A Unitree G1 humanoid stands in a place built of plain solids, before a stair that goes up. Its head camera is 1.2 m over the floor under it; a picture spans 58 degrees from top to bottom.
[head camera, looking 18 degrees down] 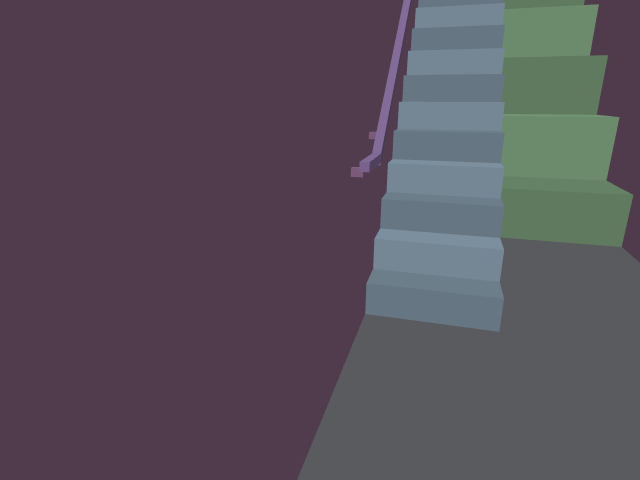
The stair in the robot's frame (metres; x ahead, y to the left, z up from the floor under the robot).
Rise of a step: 0.20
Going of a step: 0.23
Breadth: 0.74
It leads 16 degrees to the right of straight ahead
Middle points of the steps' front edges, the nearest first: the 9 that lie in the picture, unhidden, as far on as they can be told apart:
2.18 -0.62 0.20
2.40 -0.68 0.39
2.62 -0.75 0.59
2.84 -0.81 0.79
3.07 -0.88 0.98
3.29 -0.94 1.18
3.51 -1.01 1.38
3.73 -1.07 1.58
3.95 -1.14 1.77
